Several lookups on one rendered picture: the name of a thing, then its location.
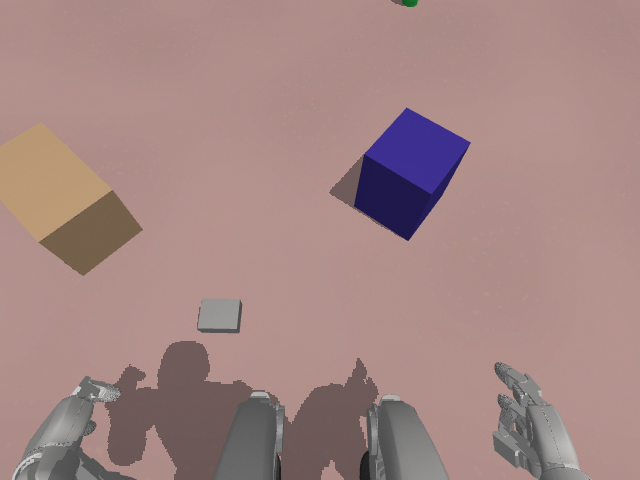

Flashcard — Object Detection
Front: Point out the right robot hand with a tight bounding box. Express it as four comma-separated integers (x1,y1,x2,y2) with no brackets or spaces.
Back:
493,362,581,480

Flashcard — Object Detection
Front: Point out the left robot arm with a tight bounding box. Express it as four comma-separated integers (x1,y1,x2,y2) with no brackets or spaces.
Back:
12,446,80,480

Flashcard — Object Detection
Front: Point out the left robot hand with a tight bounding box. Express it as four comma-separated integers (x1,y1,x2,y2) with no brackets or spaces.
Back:
22,376,136,480

